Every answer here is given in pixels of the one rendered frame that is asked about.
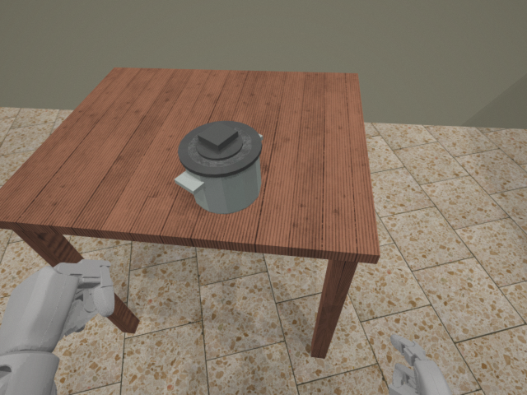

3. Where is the left robot forearm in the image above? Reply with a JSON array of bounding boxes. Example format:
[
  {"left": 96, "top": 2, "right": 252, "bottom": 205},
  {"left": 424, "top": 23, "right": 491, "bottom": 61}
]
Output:
[{"left": 0, "top": 351, "right": 60, "bottom": 395}]

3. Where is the lid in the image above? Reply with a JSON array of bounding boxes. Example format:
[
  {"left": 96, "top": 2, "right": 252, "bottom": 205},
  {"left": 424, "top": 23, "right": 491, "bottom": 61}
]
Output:
[{"left": 178, "top": 121, "right": 262, "bottom": 178}]

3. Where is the table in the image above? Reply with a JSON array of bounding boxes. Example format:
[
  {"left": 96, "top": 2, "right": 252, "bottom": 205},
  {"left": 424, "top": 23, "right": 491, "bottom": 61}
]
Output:
[{"left": 0, "top": 67, "right": 380, "bottom": 359}]

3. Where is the knob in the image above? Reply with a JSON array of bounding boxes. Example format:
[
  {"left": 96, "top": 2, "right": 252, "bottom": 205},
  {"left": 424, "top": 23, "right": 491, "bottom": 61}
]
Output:
[{"left": 198, "top": 122, "right": 238, "bottom": 151}]

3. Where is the robot right hand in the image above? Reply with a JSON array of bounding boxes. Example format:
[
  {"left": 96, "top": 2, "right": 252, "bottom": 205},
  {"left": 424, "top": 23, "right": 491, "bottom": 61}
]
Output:
[{"left": 389, "top": 334, "right": 452, "bottom": 395}]

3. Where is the robot left hand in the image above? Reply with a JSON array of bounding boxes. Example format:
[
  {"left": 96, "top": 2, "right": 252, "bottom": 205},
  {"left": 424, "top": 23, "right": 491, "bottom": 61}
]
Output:
[{"left": 0, "top": 259, "right": 114, "bottom": 355}]

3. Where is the pot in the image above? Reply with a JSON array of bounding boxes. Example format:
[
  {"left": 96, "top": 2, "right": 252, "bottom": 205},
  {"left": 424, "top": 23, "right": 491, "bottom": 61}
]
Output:
[{"left": 175, "top": 134, "right": 263, "bottom": 214}]

